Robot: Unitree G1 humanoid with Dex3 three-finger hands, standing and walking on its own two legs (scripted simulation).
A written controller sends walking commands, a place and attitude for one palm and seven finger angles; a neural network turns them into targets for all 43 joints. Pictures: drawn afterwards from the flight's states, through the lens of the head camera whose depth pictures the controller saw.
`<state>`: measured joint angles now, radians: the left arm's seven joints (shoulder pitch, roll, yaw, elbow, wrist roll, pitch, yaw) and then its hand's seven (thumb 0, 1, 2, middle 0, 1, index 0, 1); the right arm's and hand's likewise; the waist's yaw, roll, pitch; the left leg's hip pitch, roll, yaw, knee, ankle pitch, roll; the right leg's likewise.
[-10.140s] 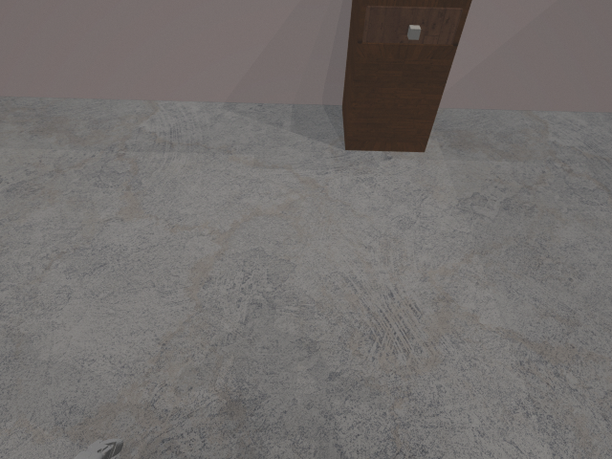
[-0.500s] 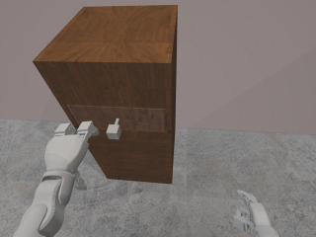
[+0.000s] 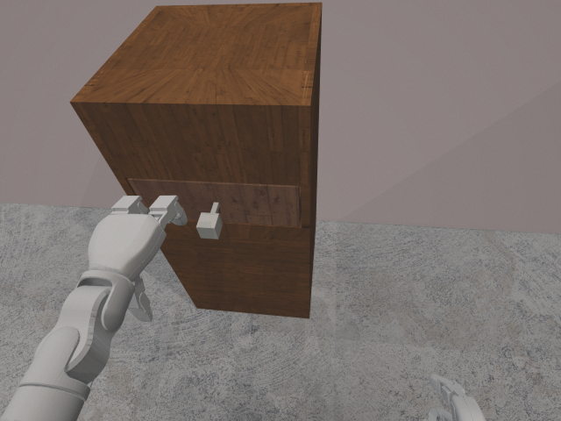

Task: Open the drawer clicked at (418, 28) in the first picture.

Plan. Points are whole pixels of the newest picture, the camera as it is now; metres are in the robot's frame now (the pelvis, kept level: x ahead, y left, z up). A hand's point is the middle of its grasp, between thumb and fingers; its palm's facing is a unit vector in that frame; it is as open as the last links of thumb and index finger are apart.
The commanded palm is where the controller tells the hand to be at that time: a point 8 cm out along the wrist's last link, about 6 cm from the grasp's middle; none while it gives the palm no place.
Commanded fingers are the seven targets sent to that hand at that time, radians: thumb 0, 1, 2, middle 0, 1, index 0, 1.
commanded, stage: raise the hand with hooked fingers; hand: left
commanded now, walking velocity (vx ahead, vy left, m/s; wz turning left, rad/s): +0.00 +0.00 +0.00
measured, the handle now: (212, 218) +0.52 +0.24 -0.12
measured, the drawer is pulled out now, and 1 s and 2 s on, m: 0.00 0.00 0.00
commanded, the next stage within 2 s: move the hooked fingers above the handle in 0.10 s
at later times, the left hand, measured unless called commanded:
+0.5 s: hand (164, 249) +0.33 +0.23 +0.05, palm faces -0.03 -0.04 -1.00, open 13.8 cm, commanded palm +0.32 +0.24 +0.10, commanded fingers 0.00 -0.50 0.30 -0.30 -1.20 -0.30 -1.20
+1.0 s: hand (177, 234) +0.39 +0.24 +0.00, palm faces -0.04 -0.02 -1.00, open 13.8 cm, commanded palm +0.37 +0.25 +0.06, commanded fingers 0.00 -0.50 0.30 -0.30 -1.20 -0.30 -1.20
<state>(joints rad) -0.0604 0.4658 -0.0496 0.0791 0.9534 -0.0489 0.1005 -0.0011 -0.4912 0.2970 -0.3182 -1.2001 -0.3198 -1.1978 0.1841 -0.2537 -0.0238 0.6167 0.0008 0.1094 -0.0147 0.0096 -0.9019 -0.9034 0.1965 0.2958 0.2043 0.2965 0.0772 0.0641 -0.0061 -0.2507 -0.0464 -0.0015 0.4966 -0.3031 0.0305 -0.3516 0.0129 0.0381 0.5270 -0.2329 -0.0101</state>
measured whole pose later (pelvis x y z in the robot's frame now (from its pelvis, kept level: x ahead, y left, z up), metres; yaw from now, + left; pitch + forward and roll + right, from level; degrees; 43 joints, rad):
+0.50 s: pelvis +0.00 -0.02 +0.00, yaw +1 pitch +6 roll +1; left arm -0.22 0.45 -0.07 0.31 1.00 -0.06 0.14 0.00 -0.49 0.30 -0.32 -1.20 -0.32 -1.20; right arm 0.14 -0.23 -0.02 0.62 0.01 0.09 -0.04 0.01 -0.90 -0.90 0.20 0.30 0.20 0.30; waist 0.07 0.05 -0.03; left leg -0.31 -0.03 -0.02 0.53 -0.32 0.01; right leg -0.42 0.03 0.02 0.57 -0.25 -0.03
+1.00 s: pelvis +0.00 -0.01 -0.02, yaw +0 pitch +13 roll +1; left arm -0.42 0.46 -0.01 0.68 1.07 -0.13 0.29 0.00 -0.49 0.30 -0.32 -1.20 -0.32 -1.20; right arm 0.25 -0.25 -0.08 0.66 0.01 0.11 -0.03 0.01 -0.90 -0.90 0.20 0.30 0.20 0.30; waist 0.00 0.04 -0.09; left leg -0.52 -0.03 0.00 0.68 -0.38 0.02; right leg -0.61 0.03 0.03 0.69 -0.30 -0.02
